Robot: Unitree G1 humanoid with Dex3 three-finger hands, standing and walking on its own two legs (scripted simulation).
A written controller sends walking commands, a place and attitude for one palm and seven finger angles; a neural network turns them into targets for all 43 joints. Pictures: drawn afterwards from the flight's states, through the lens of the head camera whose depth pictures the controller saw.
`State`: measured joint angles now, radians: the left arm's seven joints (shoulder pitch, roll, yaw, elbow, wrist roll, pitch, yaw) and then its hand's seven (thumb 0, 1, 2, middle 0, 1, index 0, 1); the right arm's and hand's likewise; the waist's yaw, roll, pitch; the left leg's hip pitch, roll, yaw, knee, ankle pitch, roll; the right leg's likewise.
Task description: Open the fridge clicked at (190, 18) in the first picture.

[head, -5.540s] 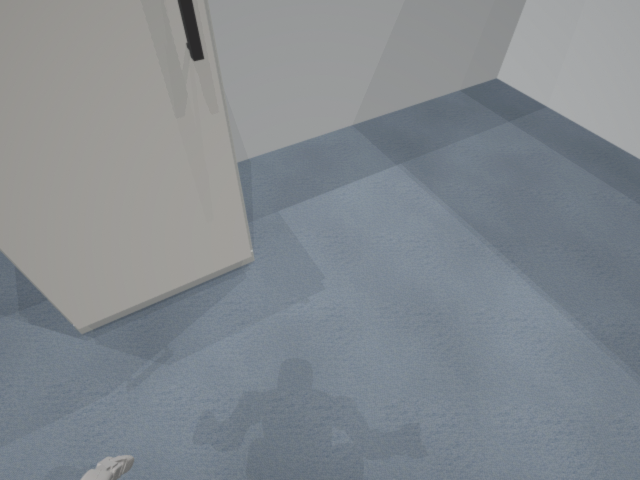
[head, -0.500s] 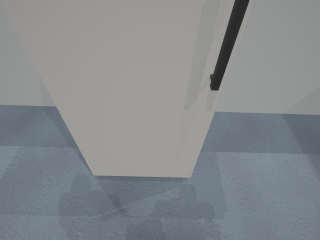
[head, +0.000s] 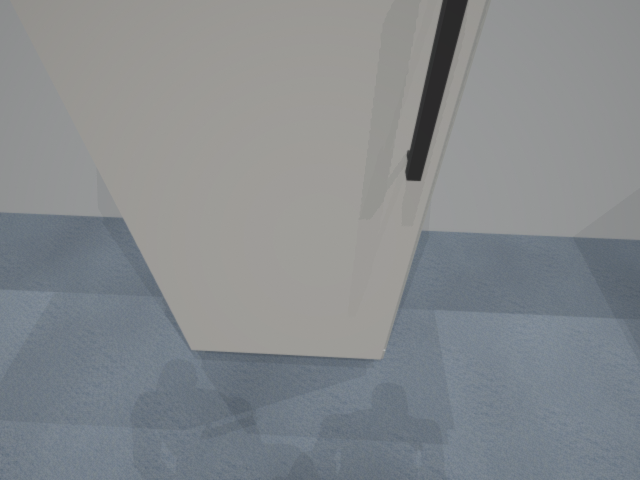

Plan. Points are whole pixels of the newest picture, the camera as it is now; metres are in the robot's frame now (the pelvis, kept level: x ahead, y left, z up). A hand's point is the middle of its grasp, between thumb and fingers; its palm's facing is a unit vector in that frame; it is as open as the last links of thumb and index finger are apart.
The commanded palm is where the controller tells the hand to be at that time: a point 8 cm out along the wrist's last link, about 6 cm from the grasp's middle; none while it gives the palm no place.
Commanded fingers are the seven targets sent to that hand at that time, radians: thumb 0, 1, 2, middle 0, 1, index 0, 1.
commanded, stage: come to a stop and stand still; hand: right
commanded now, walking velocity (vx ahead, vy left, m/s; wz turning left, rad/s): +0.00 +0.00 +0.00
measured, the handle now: (437, 55) +0.56 -0.12 +0.27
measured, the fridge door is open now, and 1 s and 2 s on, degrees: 0 0 0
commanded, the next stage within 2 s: look again from close up in 0.22 s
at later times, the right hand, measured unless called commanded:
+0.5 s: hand out of the picture +0.03 -0.16 -0.17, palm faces +0.03 +0.97 -0.26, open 7.4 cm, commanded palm none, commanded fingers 0.00 -0.90 -0.90 0.20 0.30 0.20 0.30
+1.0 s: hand out of the picture +0.03 -0.14 -0.17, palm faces +0.04 +0.97 -0.22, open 7.4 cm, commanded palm none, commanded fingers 0.00 -0.90 -0.90 0.20 0.30 0.20 0.30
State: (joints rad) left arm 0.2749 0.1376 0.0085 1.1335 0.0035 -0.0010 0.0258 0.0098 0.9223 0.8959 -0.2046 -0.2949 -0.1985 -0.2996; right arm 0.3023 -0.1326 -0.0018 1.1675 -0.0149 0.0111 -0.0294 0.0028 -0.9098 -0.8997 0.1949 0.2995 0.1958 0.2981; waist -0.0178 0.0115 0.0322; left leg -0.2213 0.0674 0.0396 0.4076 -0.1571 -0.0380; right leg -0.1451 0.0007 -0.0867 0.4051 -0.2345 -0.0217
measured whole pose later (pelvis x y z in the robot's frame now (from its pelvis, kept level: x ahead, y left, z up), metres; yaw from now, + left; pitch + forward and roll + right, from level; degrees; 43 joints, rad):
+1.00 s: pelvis +0.01 +0.05 +0.00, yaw -1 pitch -1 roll -1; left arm 0.27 0.18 0.00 1.11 0.01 -0.02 0.02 0.01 0.91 0.90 -0.20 -0.29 -0.20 -0.30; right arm 0.24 -0.17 0.00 1.10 -0.01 -0.02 -0.02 0.00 -0.91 -0.90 0.20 0.30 0.20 0.30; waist 0.00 -0.02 0.05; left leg -0.23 0.01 0.09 0.47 -0.22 0.03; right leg -0.15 -0.06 -0.04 0.43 -0.26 0.05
